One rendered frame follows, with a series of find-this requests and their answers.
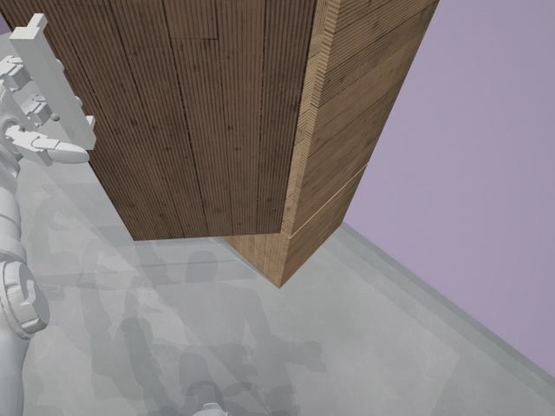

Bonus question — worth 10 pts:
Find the robot left shin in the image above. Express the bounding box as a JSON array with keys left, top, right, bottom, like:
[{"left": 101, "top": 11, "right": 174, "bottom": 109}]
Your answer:
[{"left": 202, "top": 403, "right": 223, "bottom": 411}]

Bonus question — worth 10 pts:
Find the left robot hand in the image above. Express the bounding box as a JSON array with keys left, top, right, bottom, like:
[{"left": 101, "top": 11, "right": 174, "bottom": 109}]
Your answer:
[{"left": 0, "top": 55, "right": 89, "bottom": 167}]

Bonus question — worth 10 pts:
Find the left robot upper arm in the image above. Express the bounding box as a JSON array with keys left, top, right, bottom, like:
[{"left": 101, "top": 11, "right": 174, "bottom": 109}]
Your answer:
[{"left": 0, "top": 261, "right": 50, "bottom": 416}]

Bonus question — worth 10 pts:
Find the handle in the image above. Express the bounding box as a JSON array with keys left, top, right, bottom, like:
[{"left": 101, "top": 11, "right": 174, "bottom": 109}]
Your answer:
[{"left": 9, "top": 13, "right": 96, "bottom": 150}]

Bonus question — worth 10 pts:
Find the cupboard door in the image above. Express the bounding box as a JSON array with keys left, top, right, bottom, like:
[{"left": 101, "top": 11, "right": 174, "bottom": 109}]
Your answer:
[{"left": 0, "top": 0, "right": 317, "bottom": 241}]

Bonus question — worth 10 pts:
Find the left robot forearm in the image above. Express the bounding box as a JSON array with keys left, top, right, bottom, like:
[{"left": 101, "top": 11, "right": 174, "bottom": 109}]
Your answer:
[{"left": 0, "top": 144, "right": 28, "bottom": 266}]

